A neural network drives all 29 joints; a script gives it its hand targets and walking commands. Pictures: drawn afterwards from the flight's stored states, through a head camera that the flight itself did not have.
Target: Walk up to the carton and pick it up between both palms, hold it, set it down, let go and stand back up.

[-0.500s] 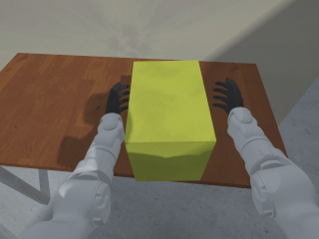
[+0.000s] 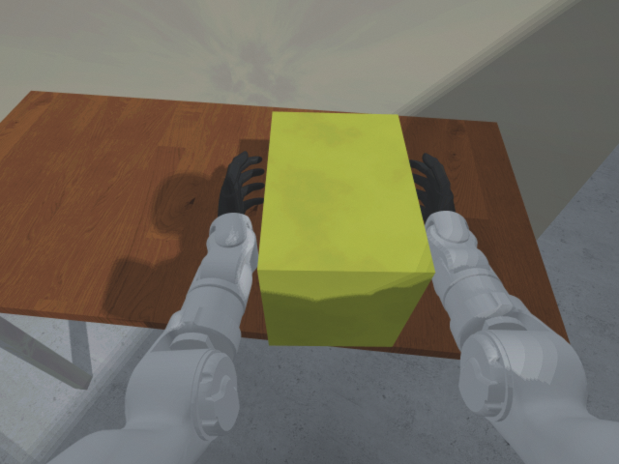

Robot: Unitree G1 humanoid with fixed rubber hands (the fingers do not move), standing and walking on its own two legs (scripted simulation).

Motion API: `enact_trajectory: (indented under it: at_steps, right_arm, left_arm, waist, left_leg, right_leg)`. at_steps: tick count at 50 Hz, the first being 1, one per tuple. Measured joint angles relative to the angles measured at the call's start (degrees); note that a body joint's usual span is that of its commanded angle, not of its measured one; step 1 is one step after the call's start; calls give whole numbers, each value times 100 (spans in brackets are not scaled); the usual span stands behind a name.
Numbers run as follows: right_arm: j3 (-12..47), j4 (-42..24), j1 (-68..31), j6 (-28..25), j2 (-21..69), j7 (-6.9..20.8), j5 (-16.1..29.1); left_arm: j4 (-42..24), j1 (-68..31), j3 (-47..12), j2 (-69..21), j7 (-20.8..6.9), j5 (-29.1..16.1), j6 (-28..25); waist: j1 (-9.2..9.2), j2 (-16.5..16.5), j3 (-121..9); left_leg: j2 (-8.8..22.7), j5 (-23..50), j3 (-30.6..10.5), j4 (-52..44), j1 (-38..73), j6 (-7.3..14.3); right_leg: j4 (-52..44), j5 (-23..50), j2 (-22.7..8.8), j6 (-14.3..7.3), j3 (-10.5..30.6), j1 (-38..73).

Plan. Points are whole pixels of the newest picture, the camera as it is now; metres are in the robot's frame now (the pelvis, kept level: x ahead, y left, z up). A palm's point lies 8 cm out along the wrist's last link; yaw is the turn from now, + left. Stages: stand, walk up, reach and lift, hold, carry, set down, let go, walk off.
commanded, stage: reach and lift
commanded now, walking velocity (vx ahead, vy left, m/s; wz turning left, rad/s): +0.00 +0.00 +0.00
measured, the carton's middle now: (333, 230) +0.42 +0.02 +0.03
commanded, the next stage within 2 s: none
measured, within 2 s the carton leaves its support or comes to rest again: leaves its support in 1.50 s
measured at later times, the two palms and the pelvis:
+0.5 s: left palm (230, 218) +0.39 +0.16 +0.08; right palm (436, 218) +0.42 -0.11 +0.08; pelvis +0.02 +0.00 +0.01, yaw +2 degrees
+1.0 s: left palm (230, 218) +0.39 +0.16 +0.08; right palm (436, 218) +0.42 -0.11 +0.08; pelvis +0.02 +0.00 +0.01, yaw +1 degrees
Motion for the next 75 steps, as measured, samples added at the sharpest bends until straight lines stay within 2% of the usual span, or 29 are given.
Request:
enact_trajectory:
  at_steps: [4, 9, 14, 26, 37, 67, 75]
  right_arm:
    - [-509, -236, 174, -153, 203, 126, -586]
    - [-1361, -672, 448, -305, 587, 439, -1571]
    - [-1540, -944, 752, -485, 768, 592, -1880]
    - [-1365, -1226, 1025, -487, 868, 587, -1762]
    - [-1256, -1240, 1050, -552, 860, 544, -1690]
    - [-1182, -1007, 985, -717, 781, 396, -1668]
    - [-1111, -760, 948, -998, 705, 280, -1649]
  left_arm:
    - [-364, 191, 405, -198, -177, 488, 40]
    - [-1017, 525, 997, -537, -565, 1168, 113]
    - [-1427, 854, 1001, -671, -726, 1362, 163]
    - [-1892, 1119, 877, -740, -866, 1385, 443]
    - [-2039, 1164, 867, -769, -887, 1399, 531]
    - [-1782, 1042, 895, -726, -815, 1333, 462]
    - [-1574, 993, 837, -675, -717, 1291, 272]
  waist:
    - [-13, -16, 139]
    - [-134, -50, 291]
    - [-199, -73, 379]
    - [-232, -143, 515]
    - [-216, -144, 483]
    - [-183, -144, 382]
    - [-183, -137, 317]
  left_leg:
    - [-12, 32, 17, -153, 237, 9]
    - [-47, 77, -21, -387, 611, 11]
    - [-67, 45, -64, -495, 956, 4]
    - [-83, 48, -124, -634, 1244, -14]
    - [-88, 72, -80, -672, 1195, -7]
    - [-88, 116, -65, -682, 1065, -3]
    - [-72, 116, -80, -612, 983, -7]
  right_leg:
    - [-160, 38, -6, 10, 14, 238]
    - [-376, 57, -31, 19, -28, 626]
    - [-432, -23, -47, 23, -75, 968]
    - [-469, -99, -61, 19, -141, 1235]
    - [-467, -80, -66, 23, -101, 1152]
    - [-475, -33, -68, 21, -95, 1017]
    - [-493, 12, -53, 19, -108, 980]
